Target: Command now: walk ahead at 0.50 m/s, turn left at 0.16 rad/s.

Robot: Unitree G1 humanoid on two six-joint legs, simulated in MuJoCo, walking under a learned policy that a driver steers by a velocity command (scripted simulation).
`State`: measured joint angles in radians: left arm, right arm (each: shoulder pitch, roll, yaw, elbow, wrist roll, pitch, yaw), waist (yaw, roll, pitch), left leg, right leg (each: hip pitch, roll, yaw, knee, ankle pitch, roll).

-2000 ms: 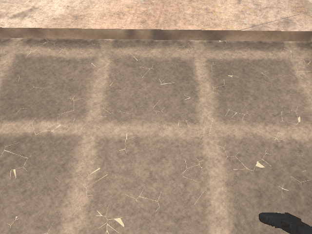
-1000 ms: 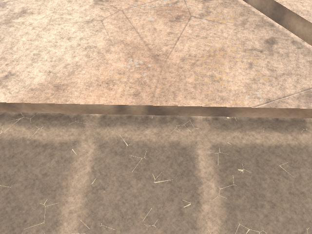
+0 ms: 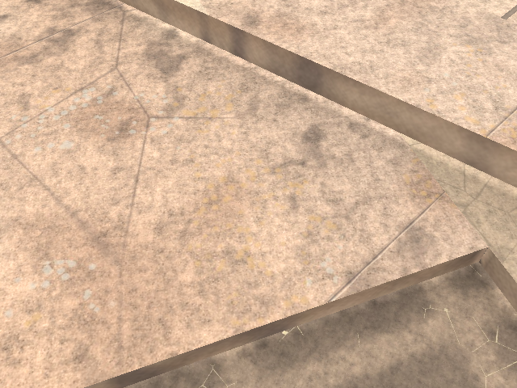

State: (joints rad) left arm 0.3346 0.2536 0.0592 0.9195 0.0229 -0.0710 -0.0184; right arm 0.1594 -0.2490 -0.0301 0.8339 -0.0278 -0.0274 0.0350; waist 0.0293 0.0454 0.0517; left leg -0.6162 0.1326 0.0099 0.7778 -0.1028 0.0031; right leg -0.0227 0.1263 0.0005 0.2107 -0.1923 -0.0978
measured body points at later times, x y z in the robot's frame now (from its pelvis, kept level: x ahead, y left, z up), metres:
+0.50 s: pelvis +0.27 +0.08 +0.00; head +0.30 +0.10 +0.45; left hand +0.37 +0.36 -0.12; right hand +0.36 -0.19 -0.12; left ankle +0.22 +0.13 -0.74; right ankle +0.42 -0.06 -0.69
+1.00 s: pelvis +0.53 +0.13 +0.00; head +0.57 +0.14 +0.45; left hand +0.36 +0.31 -0.13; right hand +0.82 +0.03 -0.08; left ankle +0.61 +0.27 -0.59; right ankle +0.47 -0.02 -0.74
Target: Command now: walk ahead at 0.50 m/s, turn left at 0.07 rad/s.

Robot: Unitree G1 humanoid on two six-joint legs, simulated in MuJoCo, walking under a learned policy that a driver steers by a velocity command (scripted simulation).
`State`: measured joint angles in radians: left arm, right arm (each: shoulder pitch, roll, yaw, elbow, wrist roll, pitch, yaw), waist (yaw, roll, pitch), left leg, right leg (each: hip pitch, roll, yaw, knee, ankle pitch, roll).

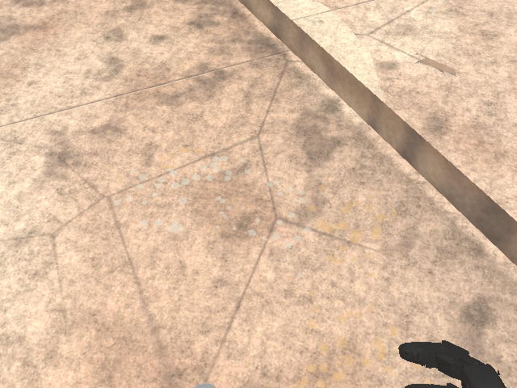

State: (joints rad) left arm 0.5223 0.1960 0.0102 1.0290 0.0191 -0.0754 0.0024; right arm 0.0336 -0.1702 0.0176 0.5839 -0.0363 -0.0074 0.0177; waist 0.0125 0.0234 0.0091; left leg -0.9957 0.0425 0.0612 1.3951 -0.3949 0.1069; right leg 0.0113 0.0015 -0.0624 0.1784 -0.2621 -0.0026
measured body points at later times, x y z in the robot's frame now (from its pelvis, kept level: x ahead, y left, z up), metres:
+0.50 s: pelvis +0.27 +0.04 +0.08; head +0.28 +0.05 +0.53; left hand +0.49 +0.23 -0.01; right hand +0.21 -0.16 -0.07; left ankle +0.19 +0.10 -0.66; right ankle +0.45 -0.14 -0.57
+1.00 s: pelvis +0.56 -0.02 +0.08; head +0.59 -0.02 +0.53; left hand +0.65 +0.23 -0.05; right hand +0.71 -0.31 +0.00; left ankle +0.68 +0.14 -0.59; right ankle +0.55 -0.10 -0.66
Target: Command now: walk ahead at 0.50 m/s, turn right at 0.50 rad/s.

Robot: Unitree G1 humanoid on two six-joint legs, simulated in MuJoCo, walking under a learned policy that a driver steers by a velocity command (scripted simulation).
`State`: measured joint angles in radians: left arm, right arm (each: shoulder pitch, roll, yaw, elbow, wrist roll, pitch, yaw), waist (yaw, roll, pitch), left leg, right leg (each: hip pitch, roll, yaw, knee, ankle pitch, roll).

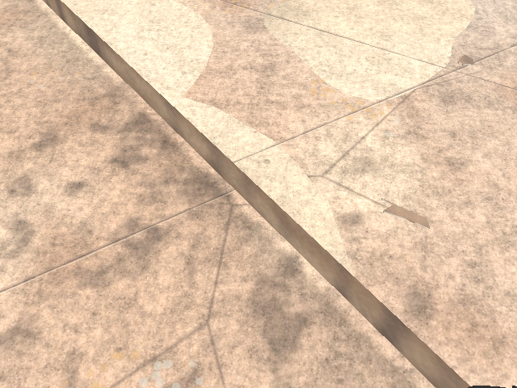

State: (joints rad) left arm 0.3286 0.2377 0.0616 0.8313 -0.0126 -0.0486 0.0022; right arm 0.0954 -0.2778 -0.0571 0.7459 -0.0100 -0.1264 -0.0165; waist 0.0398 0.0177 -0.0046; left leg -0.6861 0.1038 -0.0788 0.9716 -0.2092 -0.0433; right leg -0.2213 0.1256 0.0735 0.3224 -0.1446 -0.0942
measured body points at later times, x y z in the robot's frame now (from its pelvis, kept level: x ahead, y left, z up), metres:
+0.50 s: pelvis +0.25 +0.04 +0.00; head +0.27 +0.05 +0.45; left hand +0.44 +0.26 -0.11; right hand +0.22 -0.23 -0.12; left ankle +0.25 +0.15 -0.74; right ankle +0.30 -0.10 -0.70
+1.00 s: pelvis +0.47 -0.03 +0.00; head +0.49 -0.04 +0.45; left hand +0.50 +0.23 -0.13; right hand +0.59 -0.28 -0.12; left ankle +0.62 +0.08 -0.70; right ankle +0.37 -0.10 -0.74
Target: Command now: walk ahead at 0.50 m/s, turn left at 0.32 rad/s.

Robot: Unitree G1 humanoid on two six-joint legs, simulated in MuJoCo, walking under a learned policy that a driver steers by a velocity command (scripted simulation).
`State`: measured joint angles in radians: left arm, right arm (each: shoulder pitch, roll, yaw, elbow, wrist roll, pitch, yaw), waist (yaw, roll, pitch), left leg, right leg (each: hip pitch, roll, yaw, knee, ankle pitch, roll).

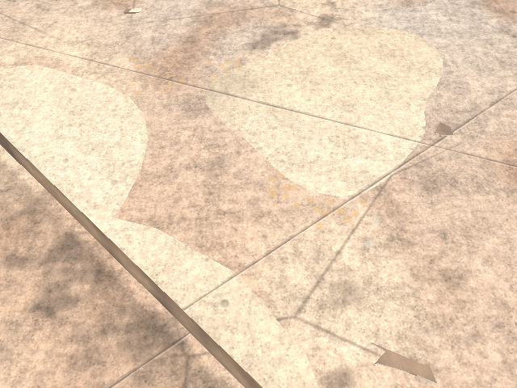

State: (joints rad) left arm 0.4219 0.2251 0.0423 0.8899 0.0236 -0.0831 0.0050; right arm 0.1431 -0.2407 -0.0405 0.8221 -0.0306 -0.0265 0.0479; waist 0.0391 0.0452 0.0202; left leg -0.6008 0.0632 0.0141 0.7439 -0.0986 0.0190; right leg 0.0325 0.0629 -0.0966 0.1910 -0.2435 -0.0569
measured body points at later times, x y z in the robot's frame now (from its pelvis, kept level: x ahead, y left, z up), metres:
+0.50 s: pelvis +0.23 +0.07 -0.01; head +0.24 +0.09 +0.44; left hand +0.35 +0.33 -0.11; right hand +0.29 -0.19 -0.13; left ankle +0.18 +0.10 -0.74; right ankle +0.28 -0.03 -0.48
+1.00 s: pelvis +0.43 +0.07 +0.10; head +0.47 +0.06 +0.55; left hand +0.41 +0.33 -0.02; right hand +0.63 -0.13 -0.03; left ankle +0.39 +0.22 -0.54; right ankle +0.51 +0.04 -0.61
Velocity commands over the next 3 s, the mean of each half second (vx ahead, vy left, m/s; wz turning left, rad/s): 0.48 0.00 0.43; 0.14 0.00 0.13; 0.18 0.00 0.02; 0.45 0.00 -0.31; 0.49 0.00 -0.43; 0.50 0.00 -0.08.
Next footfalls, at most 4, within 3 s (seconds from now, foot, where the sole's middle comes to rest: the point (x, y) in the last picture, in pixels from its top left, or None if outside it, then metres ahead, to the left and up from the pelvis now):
0.14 left None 0.22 0.11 -0.78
0.74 right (268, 344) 0.55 0.05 -0.65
1.64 left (146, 380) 0.50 0.36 -0.78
2.06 right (193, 254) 0.80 0.26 -0.65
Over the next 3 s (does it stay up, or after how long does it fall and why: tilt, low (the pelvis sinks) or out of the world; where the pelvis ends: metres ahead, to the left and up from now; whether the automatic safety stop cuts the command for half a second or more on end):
stays up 1.25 0.26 0.12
